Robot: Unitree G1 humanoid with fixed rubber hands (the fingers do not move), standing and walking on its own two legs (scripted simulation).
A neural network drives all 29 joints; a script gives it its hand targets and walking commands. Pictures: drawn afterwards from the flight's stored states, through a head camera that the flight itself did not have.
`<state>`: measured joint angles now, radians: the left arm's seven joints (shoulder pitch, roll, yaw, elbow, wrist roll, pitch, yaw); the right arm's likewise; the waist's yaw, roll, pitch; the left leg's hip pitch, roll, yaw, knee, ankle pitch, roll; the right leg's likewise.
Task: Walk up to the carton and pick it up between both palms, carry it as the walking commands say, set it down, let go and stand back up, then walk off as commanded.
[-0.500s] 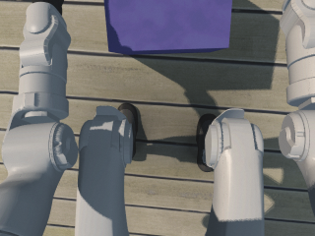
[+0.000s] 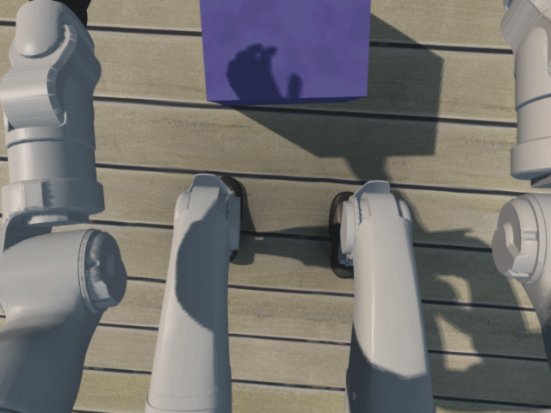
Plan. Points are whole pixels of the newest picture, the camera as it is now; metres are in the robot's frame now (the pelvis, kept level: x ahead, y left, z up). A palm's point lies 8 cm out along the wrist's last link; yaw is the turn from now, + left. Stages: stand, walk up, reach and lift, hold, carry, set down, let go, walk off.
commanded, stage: set down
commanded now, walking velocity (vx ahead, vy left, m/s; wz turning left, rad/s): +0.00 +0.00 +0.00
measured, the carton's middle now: (285, 44) +0.54 +0.02 -0.42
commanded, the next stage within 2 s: let go in 0.52 s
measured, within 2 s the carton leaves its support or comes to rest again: neither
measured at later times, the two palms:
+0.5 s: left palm out of the picture +0.51 +0.23 +0.00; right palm out of the picture +0.56 -0.21 +0.01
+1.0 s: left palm out of the picture +0.44 +0.26 +0.10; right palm out of the picture +0.47 -0.21 +0.09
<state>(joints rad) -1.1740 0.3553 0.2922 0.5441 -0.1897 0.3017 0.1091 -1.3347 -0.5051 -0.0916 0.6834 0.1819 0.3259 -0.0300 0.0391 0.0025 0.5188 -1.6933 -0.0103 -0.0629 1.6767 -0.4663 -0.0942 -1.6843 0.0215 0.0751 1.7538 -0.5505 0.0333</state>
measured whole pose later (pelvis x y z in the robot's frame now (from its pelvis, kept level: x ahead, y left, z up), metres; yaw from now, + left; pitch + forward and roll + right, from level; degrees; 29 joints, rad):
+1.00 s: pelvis +0.12 +0.01 +0.20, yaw -2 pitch +34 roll +0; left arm -0.33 0.22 0.22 0.56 0.02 0.10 -0.09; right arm -0.45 -0.21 -0.21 0.64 -0.05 0.09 0.02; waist 0.04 0.00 -0.11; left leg -1.08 0.01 -0.06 0.77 -0.29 -0.05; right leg -1.06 0.00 0.07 0.80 -0.33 0.04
